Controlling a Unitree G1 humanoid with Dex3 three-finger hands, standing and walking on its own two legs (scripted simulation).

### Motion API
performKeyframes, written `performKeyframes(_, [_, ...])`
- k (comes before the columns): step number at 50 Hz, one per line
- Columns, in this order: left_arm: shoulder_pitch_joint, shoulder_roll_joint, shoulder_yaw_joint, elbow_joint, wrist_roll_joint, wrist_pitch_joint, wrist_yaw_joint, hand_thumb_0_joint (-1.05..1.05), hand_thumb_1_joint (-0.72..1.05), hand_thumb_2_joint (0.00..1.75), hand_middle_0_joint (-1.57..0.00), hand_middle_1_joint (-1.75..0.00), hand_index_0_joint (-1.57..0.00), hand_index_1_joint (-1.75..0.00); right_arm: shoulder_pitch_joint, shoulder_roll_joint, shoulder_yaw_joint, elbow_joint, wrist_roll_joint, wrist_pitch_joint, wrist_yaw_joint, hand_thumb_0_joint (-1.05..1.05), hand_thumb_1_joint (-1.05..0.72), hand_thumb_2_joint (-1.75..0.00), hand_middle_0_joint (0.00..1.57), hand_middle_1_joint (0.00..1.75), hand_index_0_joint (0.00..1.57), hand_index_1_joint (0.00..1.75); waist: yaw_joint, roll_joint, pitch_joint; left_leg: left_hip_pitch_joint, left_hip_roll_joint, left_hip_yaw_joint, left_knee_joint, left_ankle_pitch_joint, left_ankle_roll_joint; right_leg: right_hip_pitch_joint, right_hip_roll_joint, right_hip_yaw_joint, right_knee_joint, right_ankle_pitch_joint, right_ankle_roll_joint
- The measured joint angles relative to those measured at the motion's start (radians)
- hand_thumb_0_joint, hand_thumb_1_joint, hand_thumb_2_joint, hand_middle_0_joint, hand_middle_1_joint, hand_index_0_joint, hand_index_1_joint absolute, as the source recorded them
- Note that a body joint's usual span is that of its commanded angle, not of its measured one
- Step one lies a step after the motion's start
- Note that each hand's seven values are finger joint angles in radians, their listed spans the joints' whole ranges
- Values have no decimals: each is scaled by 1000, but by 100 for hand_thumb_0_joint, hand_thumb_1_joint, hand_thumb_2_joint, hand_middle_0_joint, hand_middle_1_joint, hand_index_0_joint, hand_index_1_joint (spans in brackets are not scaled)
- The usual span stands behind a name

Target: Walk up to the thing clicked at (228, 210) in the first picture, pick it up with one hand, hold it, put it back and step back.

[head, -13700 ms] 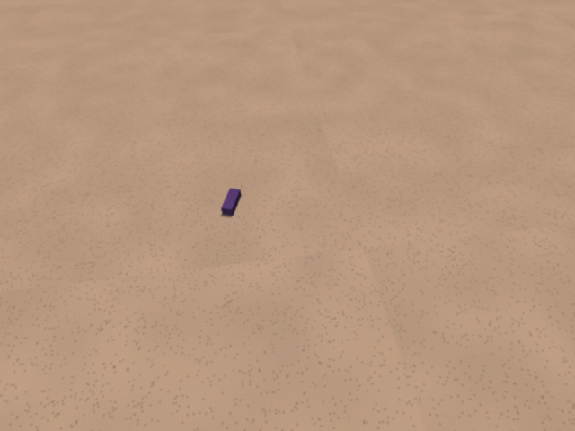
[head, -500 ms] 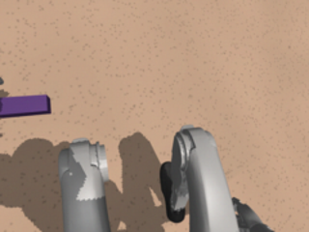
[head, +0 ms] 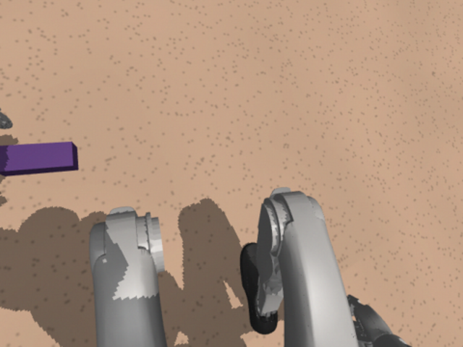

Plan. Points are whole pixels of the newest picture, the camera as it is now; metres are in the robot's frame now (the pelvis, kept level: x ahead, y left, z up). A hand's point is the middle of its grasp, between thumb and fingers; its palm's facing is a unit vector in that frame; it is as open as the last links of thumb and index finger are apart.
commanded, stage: rise first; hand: left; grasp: from above
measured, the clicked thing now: (38, 158) +0.44 +0.35 -0.29
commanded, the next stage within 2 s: approach in 0.02 s
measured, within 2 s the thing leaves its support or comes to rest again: neither
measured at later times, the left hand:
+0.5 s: hand (16, 138) +0.45 +0.34 -0.16, palm faces -0.42 -0.06 -0.91, open 13.8 cm
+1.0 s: hand (0, 151) +0.42 +0.36 -0.16, palm faces -0.47 -0.10 -0.88, open 14.0 cm
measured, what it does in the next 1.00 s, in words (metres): stands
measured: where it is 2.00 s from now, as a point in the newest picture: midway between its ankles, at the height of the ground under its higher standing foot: (205, 318)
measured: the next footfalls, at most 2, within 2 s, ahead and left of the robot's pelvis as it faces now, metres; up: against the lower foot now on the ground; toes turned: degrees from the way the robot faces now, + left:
none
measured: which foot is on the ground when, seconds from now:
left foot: down 0.00-1.00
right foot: down 0.00-1.00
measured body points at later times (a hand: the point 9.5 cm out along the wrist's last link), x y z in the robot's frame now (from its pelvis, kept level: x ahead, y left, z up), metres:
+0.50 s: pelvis +0.00 +0.00 +0.00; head +0.23 +0.10 +0.38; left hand +0.46 +0.34 -0.11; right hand +0.07 -0.28 -0.09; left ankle +0.07 +0.12 -0.27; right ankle +0.11 -0.14 -0.27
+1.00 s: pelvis +0.00 +0.00 +0.00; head +0.24 +0.09 +0.37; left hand +0.44 +0.36 -0.11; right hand +0.07 -0.28 -0.09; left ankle +0.07 +0.12 -0.27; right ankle +0.11 -0.14 -0.27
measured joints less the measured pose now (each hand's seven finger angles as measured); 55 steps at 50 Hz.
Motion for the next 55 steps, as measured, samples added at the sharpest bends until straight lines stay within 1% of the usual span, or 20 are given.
performKeyframes(10, [-7,3,2,6,4,1,2,0,-36,89,-26,-86,-25,-88,4,-2,2,0,0,-6,-1,1,-90,-90,20,29,20,30,-6,0,1,2,0,1,1,2,0,1,1,1,2,2,0])
performKeyframes(13, [-18,-1,-20,5,4,10,-1,0,-39,91,-24,-87,-22,-89,8,-2,0,2,0,-8,-2,0,-90,-90,20,29,20,30,-7,0,-2,2,0,4,-1,3,0,0,0,4,2,2,1])
performKeyframes(17, [-60,-16,-78,19,4,25,0,0,-43,94,-20,-90,-19,-92,17,1,1,5,4,-15,-4,0,-90,-89,20,29,20,30,-12,-3,-12,-1,-1,8,-8,6,0,-4,-1,7,-2,4,-1])
performKeyframes(19, [-89,-25,-103,34,10,35,7,0,-44,95,-18,-92,-17,-94,21,3,5,4,6,-20,-6,0,-90,-89,20,29,20,30,-20,-5,-16,-2,0,8,-10,6,-1,-6,-1,7,-4,4,-1])
performKeyframes(22, [-134,-35,-118,74,23,55,27,0,-46,97,-16,-94,-15,-96,25,2,18,-3,6,-28,-7,0,-90,-89,20,30,20,30,-41,-3,-18,-3,0,6,-13,6,-1,-7,0,4,-8,6,-2])
performKeyframes(25, [-169,-35,-115,122,37,83,46,0,-48,98,-14,-97,-14,-98,29,-1,35,-16,3,-38,-5,0,-90,-89,20,30,20,30,-71,2,-11,-5,2,1,-14,6,-1,-9,2,0,-13,9,-3])
performKeyframes(29, [-170,-32,-77,145,37,119,63,0,-49,99,-12,-99,-12,-100,45,-10,52,-32,5,-46,-1,0,-90,-89,20,30,20,30,-102,12,2,-12,5,-4,-13,7,-1,-16,6,-5,-16,14,-5])
performKeyframes(32, [-147,-27,-46,132,26,137,61,0,-50,100,-11,-100,-11,-101,62,-18,59,-39,9,-47,4,0,-90,-89,20,30,20,30,-112,18,15,-14,6,-5,-11,8,-2,-21,8,-5,-14,17,-4])
performKeyframes(35, [-106,-23,-18,89,2,147,40,0,-51,100,-11,-101,-11,-101,79,-24,57,-39,15,-47,10,0,-90,-89,20,30,20,30,-106,23,29,-14,6,-4,-9,9,-4,-23,8,-4,-11,19,-3])
performKeyframes(37, [-76,-22,-10,55,-25,147,18,0,-51,100,-11,-100,-11,-101,89,-25,50,-37,19,-46,12,1,-90,-89,20,30,20,30,-94,27,34,-14,5,-3,-10,10,-5,-24,7,-2,-9,19,-2])
performKeyframes(40, [-47,-23,-26,16,-62,140,-21,0,-52,101,-11,-99,-10,-100,97,-23,37,-28,21,-43,12,1,-90,-89,20,30,20,30,-69,29,35,-13,3,2,-14,12,-7,-24,4,2,-9,17,-4])
performKeyframes(43, [-44,-17,-52,-3,-77,112,-60,0,-53,101,-11,-99,-10,-100,94,-21,29,-22,18,-42,10,1,-90,-89,20,30,20,30,-45,27,36,-10,-1,4,-19,14,-8,-19,0,3,-10,14,-3])
performKeyframes(45, [-51,-13,-71,-10,-82,88,-73,0,-53,101,-12,-98,-11,-99,86,-19,25,-20,15,-41,9,1,-90,-89,20,30,20,30,-32,22,35,-5,-2,3,-20,12,-9,-14,-1,2,-11,12,-2])
performKeyframes(47, [-61,-13,-86,-10,-79,64,-74,0,-52,102,-12,-98,-11,-99,74,-18,24,-19,12,-40,7,1,-90,-89,20,30,20,30,-24,16,33,1,-2,0,-19,8,-9,-7,-1,0,-13,9,-2])
performKeyframes(49, [-74,-14,-92,3,-69,41,-62,0,-52,102,-12,-98,-11,-100,61,-19,25,-21,12,-38,5,1,-90,-89,20,30,20,30,-21,12,28,4,-1,-4,-16,4,-8,-1,0,-4,-14,6,-3])
performKeyframes(51, [-89,-12,-94,32,-49,25,-42,0,-52,102,-12,-99,-11,-100,43,-21,31,-25,9,-37,4,1,-90,-89,20,30,20,30,-26,6,27,9,-1,-6,-13,0,-7,6,1,-7,-14,4,-4])
performKeyframes(55, [-113,-2,-79,102,6,4,12,0,-52,103,-11,-100,-10,-100,14,-22,45,-39,1,-36,6,0,-90,-89,20,30,20,30,-48,-9,28,12,2,-12,-2,-3,-5,10,6,-11,-9,5,-7])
